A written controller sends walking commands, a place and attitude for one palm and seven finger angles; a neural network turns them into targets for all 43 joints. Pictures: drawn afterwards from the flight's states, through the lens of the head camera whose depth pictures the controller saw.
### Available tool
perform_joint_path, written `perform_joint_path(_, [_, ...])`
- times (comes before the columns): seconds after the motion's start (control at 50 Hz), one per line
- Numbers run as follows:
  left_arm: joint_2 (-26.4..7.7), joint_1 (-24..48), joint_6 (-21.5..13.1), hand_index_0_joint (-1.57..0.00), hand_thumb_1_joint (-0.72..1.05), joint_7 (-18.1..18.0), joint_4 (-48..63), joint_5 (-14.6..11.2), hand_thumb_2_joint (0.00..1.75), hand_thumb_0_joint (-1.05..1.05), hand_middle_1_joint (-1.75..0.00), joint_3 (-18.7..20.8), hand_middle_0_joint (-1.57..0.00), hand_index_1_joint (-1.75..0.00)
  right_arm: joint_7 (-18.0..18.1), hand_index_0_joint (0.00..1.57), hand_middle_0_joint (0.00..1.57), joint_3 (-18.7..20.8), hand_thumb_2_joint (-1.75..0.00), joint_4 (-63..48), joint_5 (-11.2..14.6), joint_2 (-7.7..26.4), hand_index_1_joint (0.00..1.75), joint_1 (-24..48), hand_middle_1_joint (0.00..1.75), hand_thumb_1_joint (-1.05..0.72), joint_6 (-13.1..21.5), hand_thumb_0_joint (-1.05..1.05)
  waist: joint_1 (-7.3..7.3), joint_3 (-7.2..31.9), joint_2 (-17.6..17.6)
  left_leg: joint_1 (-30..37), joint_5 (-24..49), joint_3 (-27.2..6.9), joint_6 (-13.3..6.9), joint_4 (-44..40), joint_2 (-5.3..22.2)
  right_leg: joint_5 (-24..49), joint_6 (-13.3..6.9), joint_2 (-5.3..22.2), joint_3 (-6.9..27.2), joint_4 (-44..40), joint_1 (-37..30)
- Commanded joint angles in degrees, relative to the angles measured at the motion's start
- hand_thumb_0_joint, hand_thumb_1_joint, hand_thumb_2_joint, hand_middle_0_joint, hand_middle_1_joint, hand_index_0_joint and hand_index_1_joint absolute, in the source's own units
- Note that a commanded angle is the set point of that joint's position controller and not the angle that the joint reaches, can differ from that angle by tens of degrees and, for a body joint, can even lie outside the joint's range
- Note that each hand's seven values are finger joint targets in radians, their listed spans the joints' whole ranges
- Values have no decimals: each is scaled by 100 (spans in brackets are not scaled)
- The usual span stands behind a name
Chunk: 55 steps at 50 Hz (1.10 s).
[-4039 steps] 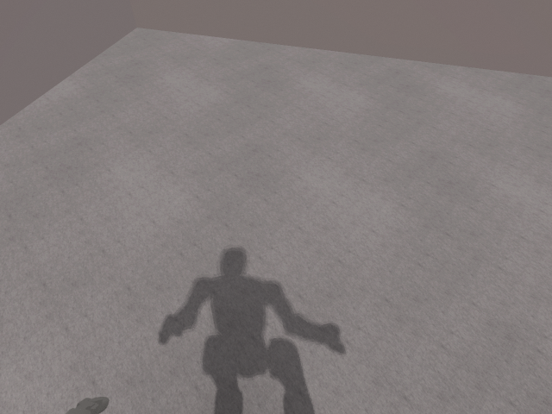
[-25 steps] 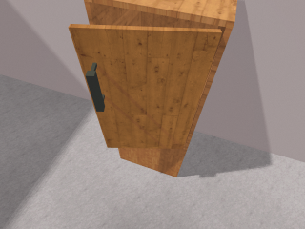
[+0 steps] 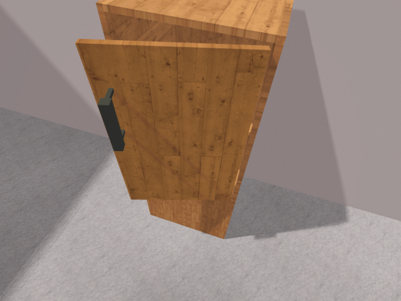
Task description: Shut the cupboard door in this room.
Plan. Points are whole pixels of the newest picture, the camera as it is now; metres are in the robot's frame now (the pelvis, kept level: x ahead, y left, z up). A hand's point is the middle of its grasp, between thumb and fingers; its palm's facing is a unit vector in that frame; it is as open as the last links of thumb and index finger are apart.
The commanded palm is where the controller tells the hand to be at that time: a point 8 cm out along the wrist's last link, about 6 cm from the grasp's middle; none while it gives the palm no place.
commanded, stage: come to a stop and stand still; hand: left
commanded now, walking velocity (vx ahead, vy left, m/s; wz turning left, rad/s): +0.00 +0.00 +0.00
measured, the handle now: (114, 120) +0.48 +0.22 +0.08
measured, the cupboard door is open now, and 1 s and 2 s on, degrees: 19 19 19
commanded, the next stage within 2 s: look again from close up in 0.54 s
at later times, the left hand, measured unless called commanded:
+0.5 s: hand out of the picture +0.01 +0.17 -0.18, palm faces +0.04 -0.98 -0.17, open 7.4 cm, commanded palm none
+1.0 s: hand out of the picture +0.06 +0.20 -0.17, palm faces -0.02 -0.96 -0.27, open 7.4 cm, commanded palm none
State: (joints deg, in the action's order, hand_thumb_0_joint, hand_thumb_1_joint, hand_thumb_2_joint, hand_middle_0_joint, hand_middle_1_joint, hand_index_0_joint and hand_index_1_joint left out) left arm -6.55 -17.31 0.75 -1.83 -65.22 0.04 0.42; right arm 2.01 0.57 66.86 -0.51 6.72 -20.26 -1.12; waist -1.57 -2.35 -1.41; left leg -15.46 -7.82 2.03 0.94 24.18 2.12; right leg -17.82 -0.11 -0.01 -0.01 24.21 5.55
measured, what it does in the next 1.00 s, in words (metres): stands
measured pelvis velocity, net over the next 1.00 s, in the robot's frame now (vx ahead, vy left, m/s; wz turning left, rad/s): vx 0.03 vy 0.01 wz -0.02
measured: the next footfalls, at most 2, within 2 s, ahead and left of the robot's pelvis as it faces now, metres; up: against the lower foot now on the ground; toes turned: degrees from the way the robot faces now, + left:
none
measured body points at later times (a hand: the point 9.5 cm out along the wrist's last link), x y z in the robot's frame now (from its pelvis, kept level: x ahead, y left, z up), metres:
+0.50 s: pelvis +0.03 +0.01 +0.00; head +0.04 +0.02 +0.45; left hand +0.01 +0.22 -0.16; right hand +0.04 -0.22 -0.15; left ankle +0.06 +0.13 -0.74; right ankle -0.05 -0.12 -0.74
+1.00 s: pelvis +0.03 +0.01 -0.01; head +0.04 +0.00 +0.44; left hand +0.06 +0.25 -0.15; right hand +0.06 -0.22 -0.17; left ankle +0.06 +0.13 -0.74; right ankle -0.05 -0.12 -0.74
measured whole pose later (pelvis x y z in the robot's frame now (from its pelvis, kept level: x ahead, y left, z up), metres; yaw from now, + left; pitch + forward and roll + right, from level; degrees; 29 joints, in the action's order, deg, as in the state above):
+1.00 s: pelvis +0.03 +0.01 -0.01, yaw -1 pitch -1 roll +1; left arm -10.6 -15.4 -0.5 -2.8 -59.5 0.6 -0.8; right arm 0.9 -0.2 59.4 -0.7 10.8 -13.9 -0.2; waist -0.8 -1.5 1.2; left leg -16.5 -14.6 3.7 -0.2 31.8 0.9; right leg -23.7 1.0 1.7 1.5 30.7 6.4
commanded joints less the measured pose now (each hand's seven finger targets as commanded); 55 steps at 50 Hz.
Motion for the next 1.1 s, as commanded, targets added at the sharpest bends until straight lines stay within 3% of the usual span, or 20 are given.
perform_joint_path(0.0, [-515,-462,-87,-20,90,-33,90,28,90,0,-30,90,-20,-30,42,20,20,101,-90,-188,-1,573,30,-159,30,-90,143,0,110,-212,71,515,251,-406,-147,-273,353,466,-186,491,403,-674,706])
perform_joint_path(0.16, [-498,-511,-93,-20,90,-50,97,45,90,0,-30,77,-20,-30,46,20,20,113,-90,-231,6,609,30,65,30,-90,154,0,111,-219,111,656,533,-440,-176,-222,378,806,-135,525,353,-619,683])
perform_joint_path(0.22, [-513,-518,-100,-20,90,-53,92,55,90,0,-30,63,-20,-30,38,20,20,113,-90,-244,3,636,30,140,30,-90,146,0,107,-307,-27,698,574,-430,-177,-232,377,855,-123,540,346,-652,718])
perform_joint_path(0.42, [-640,-463,-119,-20,90,-50,101,62,90,0,-30,60,-20,-30,32,20,20,98,-90,-315,-3,767,30,346,30,-90,171,0,118,-134,64,841,934,-418,-175,-216,377,1286,-104,579,335,-673,446])
perform_joint_path(0.58, [-708,-393,-104,-20,90,-46,111,52,90,0,-30,71,-20,-30,33,20,20,85,-90,-312,-5,843,30,388,30,-90,175,0,134,-104,120,870,997,-424,-169,-258,374,1241,-88,591,275,-682,314])
perform_joint_path(0.6, [-705,-419,-108,-20,90,-47,119,63,90,0,-30,80,-20,-30,36,20,20,85,-90,-322,4,825,30,389,30,-90,176,0,151,-148,-19,872,1036,-416,-178,-234,382,1330,-84,579,259,-700,309])
perform_joint_path(0.62, [-767,-689,-345,-20,90,-276,158,187,90,0,-30,5,-20,-30,-65,20,20,82,-90,-757,33,977,30,830,30,-90,308,0,268,-122,553,848,1892,-180,-99,1007,407,2939,-10,735,633,-592,837])
perform_joint_path(0.64, [-1031,-330,-365,-20,90,-245,472,144,90,0,-30,70,-20,-30,-106,20,20,69,-90,-859,-10,757,30,404,30,-90,273,0,-65,105,480,477,600,-296,-184,815,334,2274,-141,797,511,-297,525])
perform_joint_path(0.66, [-933,-136,-344,-20,90,-209,581,123,90,0,-30,52,-20,-30,-107,20,20,74,-90,-869,-23,814,30,262,30,-90,240,0,-71,163,430,307,353,-344,-220,667,349,1345,-221,580,399,-107,574])
perform_joint_path(0.68, [-875,-194,-337,-20,90,-180,641,109,90,0,-30,32,-20,-30,-115,20,20,79,-90,-934,-23,886,30,251,30,-90,250,0,-27,276,375,298,650,-410,-263,656,390,1070,-233,443,310,21,563])
perform_joint_path(0.7, [-872,-299,-353,-20,90,-170,637,106,90,0,-30,35,-20,-30,-110,20,20,60,-90,-951,-43,897,30,290,30,-90,299,0,64,436,698,438,1347,-372,-285,714,379,1529,-236,445,264,167,442])
perform_joint_path(0.74, [-884,-371,-316,-20,90,-166,643,69,90,0,-30,36,-20,-30,-79,20,20,62,-90,-1029,-29,957,30,272,30,-90,288,0,72,551,424,562,1604,-421,-343,751,429,1389,-231,378,237,286,457])
perform_joint_path(0.82, [-912,-272,-246,-20,90,-138,683,73,90,0,-30,1,-20,-30,-83,20,20,53,-90,-1066,-31,985,30,399,30,-90,247,0,103,28,-111,306,869,-379,-328,521,346,1079,-196,387,307,178,690])
perform_joint_path(0.9, [-999,-207,-207,-20,90,-111,727,78,90,0,-30,-19,-20,-30,-100,20,20,50,-90,-1009,-31,980,30,522,30,-90,234,0,153,-233,-42,276,366,-335,-318,273,302,682,-169,412,343,45,858])
perform_joint_path(0.96, [-1108,-162,-186,-20,90,-89,746,68,90,0,-30,-8,-20,-30,-107,20,20,49,-90,-999,-29,1047,30,527,30,-90,223,0,140,-129,-30,355,198,-315,-297,185,310,494,-159,423,390,-3,886])
perform_joint_path(1.08, [-1210,-158,-189,-20,90,-73,704,67,90,0,-30,-4,-20,-30,-91,20,20,42,-90,-898,-20,1106,30,590,30,-90,254,0,169,103,38,588,576,-255,-286,180,356,974,-130,466,412,-8,755])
